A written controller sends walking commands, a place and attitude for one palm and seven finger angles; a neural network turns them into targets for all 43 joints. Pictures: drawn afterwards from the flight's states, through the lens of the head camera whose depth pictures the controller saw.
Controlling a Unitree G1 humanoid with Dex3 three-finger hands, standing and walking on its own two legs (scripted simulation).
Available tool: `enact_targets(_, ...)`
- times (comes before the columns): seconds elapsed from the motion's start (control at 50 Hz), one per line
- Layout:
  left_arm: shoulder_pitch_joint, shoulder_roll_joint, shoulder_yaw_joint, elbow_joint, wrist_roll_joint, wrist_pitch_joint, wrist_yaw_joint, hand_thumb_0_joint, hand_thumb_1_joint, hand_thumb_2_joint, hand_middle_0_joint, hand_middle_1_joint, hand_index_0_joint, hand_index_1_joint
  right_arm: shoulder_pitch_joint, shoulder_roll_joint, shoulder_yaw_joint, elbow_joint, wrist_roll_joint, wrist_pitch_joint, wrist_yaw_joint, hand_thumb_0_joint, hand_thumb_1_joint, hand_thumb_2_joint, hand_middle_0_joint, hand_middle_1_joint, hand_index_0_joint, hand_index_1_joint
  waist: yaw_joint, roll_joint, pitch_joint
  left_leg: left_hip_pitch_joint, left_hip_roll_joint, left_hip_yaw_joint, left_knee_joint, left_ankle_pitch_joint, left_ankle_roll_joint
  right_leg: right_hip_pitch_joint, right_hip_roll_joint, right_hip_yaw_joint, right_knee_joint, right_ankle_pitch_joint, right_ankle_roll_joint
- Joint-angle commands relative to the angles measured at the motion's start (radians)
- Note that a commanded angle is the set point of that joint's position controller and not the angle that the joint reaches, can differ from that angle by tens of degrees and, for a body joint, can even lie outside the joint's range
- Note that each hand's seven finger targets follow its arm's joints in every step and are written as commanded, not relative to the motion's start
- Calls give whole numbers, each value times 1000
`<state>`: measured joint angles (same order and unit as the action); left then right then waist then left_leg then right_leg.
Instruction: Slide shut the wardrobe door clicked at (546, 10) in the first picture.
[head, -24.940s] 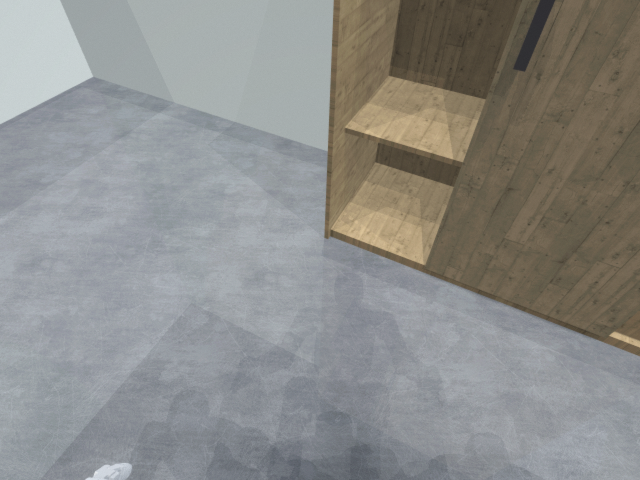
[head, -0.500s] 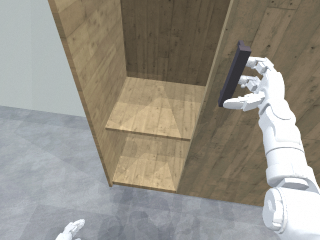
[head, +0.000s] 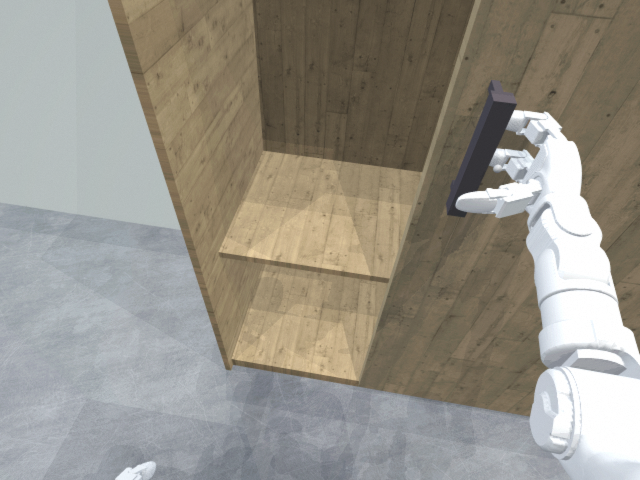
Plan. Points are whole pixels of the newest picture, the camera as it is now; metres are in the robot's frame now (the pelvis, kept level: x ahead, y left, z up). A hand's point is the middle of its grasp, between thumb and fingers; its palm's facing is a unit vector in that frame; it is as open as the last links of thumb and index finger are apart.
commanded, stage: slide the fingers in behind the handle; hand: right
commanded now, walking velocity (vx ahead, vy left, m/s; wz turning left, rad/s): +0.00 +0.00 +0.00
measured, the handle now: (474, 151) +0.50 -0.13 +0.19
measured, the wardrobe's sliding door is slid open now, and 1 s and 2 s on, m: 0.41 0.41 0.41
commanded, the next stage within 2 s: grip the handle and tug to test in 1.78 s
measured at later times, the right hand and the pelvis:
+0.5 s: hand (488, 171) +0.45 -0.14 +0.19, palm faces +0.04 +1.00 -0.01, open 14.0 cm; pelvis +0.00 -0.01 +0.00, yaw +0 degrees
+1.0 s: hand (469, 170) +0.45 -0.11 +0.20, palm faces +0.04 +1.00 -0.02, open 14.0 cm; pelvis +0.00 +0.00 +0.00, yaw +0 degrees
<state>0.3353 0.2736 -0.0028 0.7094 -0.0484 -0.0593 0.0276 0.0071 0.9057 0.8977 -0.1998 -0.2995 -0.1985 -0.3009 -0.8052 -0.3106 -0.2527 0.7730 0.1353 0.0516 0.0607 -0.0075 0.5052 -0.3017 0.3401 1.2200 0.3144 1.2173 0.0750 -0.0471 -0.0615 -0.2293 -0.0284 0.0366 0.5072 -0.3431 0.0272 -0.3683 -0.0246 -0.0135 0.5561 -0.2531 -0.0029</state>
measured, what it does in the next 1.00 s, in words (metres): stands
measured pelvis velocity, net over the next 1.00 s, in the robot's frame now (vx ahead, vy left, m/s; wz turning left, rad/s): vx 0.00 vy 0.00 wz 0.00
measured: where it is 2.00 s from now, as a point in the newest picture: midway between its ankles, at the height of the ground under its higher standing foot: outside the picture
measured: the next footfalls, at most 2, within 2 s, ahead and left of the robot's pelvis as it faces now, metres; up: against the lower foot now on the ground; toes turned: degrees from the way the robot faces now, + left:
none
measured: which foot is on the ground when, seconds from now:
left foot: down 0.00-1.00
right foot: down 0.00-1.00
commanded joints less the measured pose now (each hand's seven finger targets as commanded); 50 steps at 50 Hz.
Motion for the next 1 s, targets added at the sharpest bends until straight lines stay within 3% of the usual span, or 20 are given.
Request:
enact_targets(0.0,-10,125,42,-119,1,-43,3,0,900,900,-200,-300,-200,-300,-514,-191,-30,-239,15,-90,-8,0,500,-300,300,1200,300,1200,-1,38,-316,-42,-13,-17,-60,462,-13,298,33,20,-8,307,-49)
enact_targets(0.02,-8,129,42,-120,3,-43,3,0,900,900,-200,-300,-200,-300,-485,-231,-69,-230,16,-91,-9,0,500,-300,300,1200,300,1200,-16,52,-324,-25,-12,-18,-59,460,-12,285,33,21,-11,304,-48)
enact_targets(0.04,-14,128,39,-123,1,-41,2,0,900,900,-200,-300,-200,-300,-480,-217,-46,-236,13,-94,-7,0,500,-300,300,1200,300,1200,-9,72,-306,-20,-12,-19,-61,468,-14,271,33,16,-11,302,-52)
enact_targets(0.08,-21,124,36,-124,-1,-41,1,0,900,900,-200,-300,-200,-300,-505,-181,-13,-227,10,-91,-6,0,500,-300,300,1200,300,1200,0,37,-268,-55,-11,-20,-66,430,-14,264,34,15,-14,267,-52)
enact_targets(0.12,-19,125,38,-126,-2,-42,1,0,900,900,-200,-300,-200,-300,-504,-186,-18,-224,8,-88,-9,0,500,-300,300,1200,300,1200,-3,33,-272,-66,-14,-17,-67,402,-12,272,32,20,-16,259,-50)
enact_targets(0.16,-19,129,36,-121,-2,-40,5,0,900,900,-200,-300,-200,-300,-499,-217,-48,-193,14,-83,-11,0,500,-300,300,1200,300,1200,-3,78,-254,-56,-13,-19,-70,403,-14,245,31,19,-17,245,-54)
enact_targets(0.18,-20,129,35,-121,-2,-39,6,0,900,900,-200,-300,-200,-300,-521,-216,-40,-199,12,-83,-9,0,500,-300,300,1200,300,1200,1,60,-255,-58,-11,-22,-70,396,-15,243,33,16,-19,235,-52)
enact_targets(0.22,-21,123,34,-123,-1,-45,5,0,900,900,-200,-300,-200,-300,-553,-181,-10,-212,8,-88,-10,0,500,-300,300,1200,300,1200,6,21,-267,-83,-12,-17,-66,377,-11,274,31,22,-15,242,-49)
enact_targets(0.32,-18,122,37,-121,-1,-58,-1,0,900,900,-200,-300,-200,-300,-542,-126,23,-235,17,-98,-18,0,500,-300,300,1200,300,1200,8,31,-303,-97,-18,-8,-62,365,-10,311,26,35,-12,262,-44)
enact_targets(0.46,-21,120,39,-115,4,-58,-8,0,900,900,-200,-300,-200,-300,-507,-132,2,-252,6,-92,-53,0,500,-300,300,1200,300,1200,-5,53,-308,-75,-18,-6,-55,400,-9,302,26,36,-9,293,-44)
enact_targets(0.5,-27,119,37,-114,2,-53,-6,0,900,900,-200,-300,-200,-300,-507,-128,10,-244,6,-85,-55,0,500,-300,300,1200,300,1200,-1,71,-278,-73,-18,-7,-58,391,-12,277,26,29,-15,268,-44)
enact_targets(0.56,-31,113,38,-117,3,-57,-9,0,900,900,-200,-300,-200,-300,-544,-83,51,-294,0,-88,-64,0,500,-300,300,1200,300,1200,4,7,-302,-93,-18,-5,-54,381,-7,321,24,36,-12,288,-40)
enact_targets(0.64,-34,115,40,-117,6,-54,-11,0,900,900,-200,-300,-200,-300,-490,-103,20,-298,1,-81,-78,0,500,-300,300,1200,300,1200,-13,45,-316,-64,-19,-7,-53,415,-7,317,24,34,-10,318,-40)
enact_targets(0.66,-37,110,37,-115,6,-52,-12,0,900,900,-200,-300,-200,-300,-489,-74,41,-289,2,-74,-80,0,500,-300,300,1200,300,1200,-8,51,-298,-64,-18,-6,-53,419,-10,304,26,31,-12,310,-41)
enact_targets(0.7,-40,112,37,-117,7,-48,-11,0,900,900,-200,-300,-200,-300,-469,-93,17,-276,1,-65,-90,0,500,-300,300,1200,300,1200,-16,84,-281,-56,-18,-6,-56,413,-11,281,26,28,-18,289,-43)
enact_targets(0.76,-51,110,34,-125,9,-37,-8,0,900,900,-200,-300,-200,-300,-457,-132,-15,-294,-5,-58,-97,0,500,-300,300,1200,300,1200,-26,81,-284,-17,-12,-16,-58,437,-14,248,32,14,-22,277,-47)
enact_targets(0.82,-54,106,35,-126,6,-33,-4,0,900,900,-200,-300,-200,-300,-479,-109,11,-291,-9,-54,-94,0,500,-300,300,1200,300,1200,-15,80,-261,-37,-13,-15,-64,417,-14,253,31,13,-23,260,-47)
enact_targets(0.86,-57,103,37,-131,5,-35,-4,0,900,900,-200,-300,-200,-300,-502,-91,29,-328,-4,-62,-90,0,500,-300,300,1200,300,1200,-12,53,-294,-29,-12,-18,-63,429,-13,278,31,13,-20,275,-46)
enact_targets(0.94,-57,97,35,-121,2,-43,-6,0,900,900,-200,-300,-200,-300,-533,-3,107,-322,-1,-61,-85,0,500,-300,300,1200,300,1200,9,46,-273,-68,-16,-11,-68,403,-11,302,30,22,-15,273,-44)
enact_targets(0.98,-53,102,39,-115,4,-45,-9,0,900,900,-200,-300,-200,-300,-517,-18,82,-314,3,-58,-97,0,500,-300,300,1200,300,1200,0,45,-291,-75,-17,-10,-66,395,-10,314,30,28,-17,275,-43)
